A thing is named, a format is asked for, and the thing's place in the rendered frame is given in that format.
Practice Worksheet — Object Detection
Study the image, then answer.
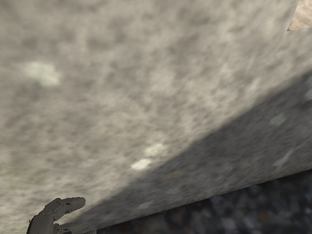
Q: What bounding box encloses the left robot hand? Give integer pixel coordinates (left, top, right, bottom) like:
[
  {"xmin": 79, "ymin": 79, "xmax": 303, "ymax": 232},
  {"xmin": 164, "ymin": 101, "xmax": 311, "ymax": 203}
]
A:
[{"xmin": 26, "ymin": 197, "xmax": 97, "ymax": 234}]

